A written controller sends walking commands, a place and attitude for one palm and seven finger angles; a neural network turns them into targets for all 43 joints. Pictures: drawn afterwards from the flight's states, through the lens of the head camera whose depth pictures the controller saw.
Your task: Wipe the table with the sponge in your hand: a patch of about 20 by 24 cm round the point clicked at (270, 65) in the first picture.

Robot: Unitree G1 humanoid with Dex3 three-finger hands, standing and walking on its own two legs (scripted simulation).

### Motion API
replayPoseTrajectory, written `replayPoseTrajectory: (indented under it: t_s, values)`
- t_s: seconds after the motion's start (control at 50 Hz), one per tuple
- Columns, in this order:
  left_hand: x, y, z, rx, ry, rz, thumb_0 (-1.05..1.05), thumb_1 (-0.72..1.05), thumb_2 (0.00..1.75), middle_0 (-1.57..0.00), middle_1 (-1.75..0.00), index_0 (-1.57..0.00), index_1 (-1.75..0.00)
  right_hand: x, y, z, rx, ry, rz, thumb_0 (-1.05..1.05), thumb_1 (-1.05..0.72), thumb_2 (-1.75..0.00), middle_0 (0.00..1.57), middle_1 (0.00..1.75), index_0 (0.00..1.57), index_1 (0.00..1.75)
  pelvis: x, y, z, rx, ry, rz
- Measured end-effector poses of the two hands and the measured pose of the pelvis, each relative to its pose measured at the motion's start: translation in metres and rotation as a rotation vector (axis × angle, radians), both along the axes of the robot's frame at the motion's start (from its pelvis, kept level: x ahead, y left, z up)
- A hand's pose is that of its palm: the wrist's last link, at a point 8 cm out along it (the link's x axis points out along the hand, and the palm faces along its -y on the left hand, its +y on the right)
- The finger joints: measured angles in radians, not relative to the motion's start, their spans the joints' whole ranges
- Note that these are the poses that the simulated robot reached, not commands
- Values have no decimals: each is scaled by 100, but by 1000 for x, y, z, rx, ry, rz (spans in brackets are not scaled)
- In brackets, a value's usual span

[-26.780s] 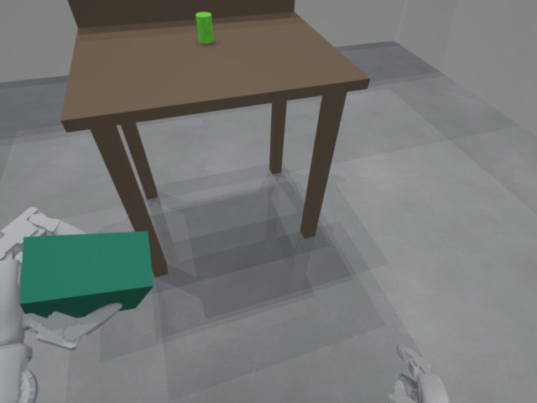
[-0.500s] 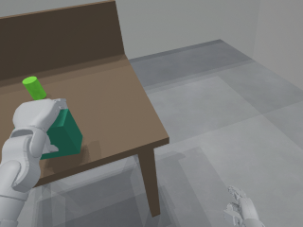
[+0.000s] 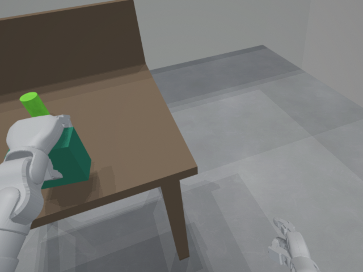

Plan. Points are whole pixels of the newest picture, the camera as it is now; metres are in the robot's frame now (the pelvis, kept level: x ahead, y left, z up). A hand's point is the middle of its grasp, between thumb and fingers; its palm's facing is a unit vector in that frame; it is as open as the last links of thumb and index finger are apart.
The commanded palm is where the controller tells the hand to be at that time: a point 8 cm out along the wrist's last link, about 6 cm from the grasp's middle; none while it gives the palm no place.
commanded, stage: lower the sponge onto the table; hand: left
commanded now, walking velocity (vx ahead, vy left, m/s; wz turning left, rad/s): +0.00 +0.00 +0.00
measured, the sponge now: (57, 164) +0.27 +0.33 +0.11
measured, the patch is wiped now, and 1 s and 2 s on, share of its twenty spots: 0.00 0.05 0.10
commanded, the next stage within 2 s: wipe forward along the first lane in 1.18 s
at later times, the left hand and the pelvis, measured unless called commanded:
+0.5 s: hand (46, 159) +0.27 +0.34 +0.13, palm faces +0.02 +0.00 -1.00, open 10.3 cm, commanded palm +0.23 +0.36 +0.21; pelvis +0.01 +0.00 +0.00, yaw +0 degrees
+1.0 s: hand (48, 163) +0.27 +0.35 +0.12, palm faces +0.01 -0.02 -1.00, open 10.3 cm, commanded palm +0.24 +0.36 +0.19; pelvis +0.00 +0.01 +0.00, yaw +0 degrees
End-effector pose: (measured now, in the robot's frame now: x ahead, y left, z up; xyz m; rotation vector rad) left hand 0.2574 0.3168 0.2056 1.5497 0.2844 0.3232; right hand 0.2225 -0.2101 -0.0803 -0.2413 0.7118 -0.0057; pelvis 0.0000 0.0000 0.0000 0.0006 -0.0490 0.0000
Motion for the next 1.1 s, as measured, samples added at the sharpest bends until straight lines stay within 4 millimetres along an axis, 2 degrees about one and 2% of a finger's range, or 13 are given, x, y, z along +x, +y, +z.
replayPoseTrajectory:
  t_s: [0.14,0.24,0.34,0.44,0.52,0.6,0.66,0.72,0.8,0.94,1.1]
  values:
    - [-4,22,8,10,-64,138,0,-51,103,-71,-132,-73,-131,-4,-6,-10,16,54,-4,1,-90,-90,20,30,20,30,5,-2,0,0,7,-12]
    - [-11,40,-3,-11,26,243,0,-51,103,-71,-132,-73,-132,-4,-11,-14,12,72,-19,1,-90,-90,20,30,20,30,7,-2,0,1,16,-5]
    - [-12,29,-19,-29,94,166,0,-51,103,-71,-132,-73,-132,-1,-15,-12,-17,52,-29,1,-90,-90,20,30,20,30,9,-1,-1,-1,15,6]
    - [-9,14,-24,-16,62,34,0,-51,103,-71,-132,-73,-132,0,-13,-7,-31,31,-34,1,-90,-90,20,30,20,30,9,-1,-1,-2,11,1]
    - [-10,19,-16,-3,-18,31,0,-51,103,-71,-132,-73,-131,-1,-10,-5,-20,34,-32,1,-90,-90,20,30,20,30,9,0,-1,-3,8,-7]
    - [-19,34,-9,0,-64,119,0,-51,103,-71,-132,-73,-132,-3,-6,-7,-1,47,-29,1,-90,-90,20,30,20,30,8,3,-1,-5,6,-12]
    - [-26,46,-13,-12,-35,199,0,-51,103,-71,-132,-73,-132,-3,-3,-9,5,54,-25,1,-90,-90,20,30,20,30,6,5,-1,-5,6,-6]
    - [-29,51,-25,-32,35,238,0,-51,103,-71,-132,-73,-132,-4,0,-9,-1,54,-20,1,-90,-90,20,30,20,30,2,8,-1,-6,7,5]
    - [-25,45,-39,-29,105,190,0,-51,103,-71,-132,-72,-132,-6,4,-9,-22,46,-15,1,-90,-90,20,30,20,30,-2,10,-1,-7,9,15]
    - [-10,23,-32,-9,25,13,0,-51,104,-71,-132,-73,-132,-15,10,-8,-23,44,-21,1,-90,-90,20,30,20,30,-4,13,0,-8,11,9]
    - [-7,29,-39,-16,7,85,0,-51,104,-71,-132,-73,-132,-26,9,-14,4,89,-31,1,-90,-90,20,30,20,30,-2,15,0,-6,15,-11]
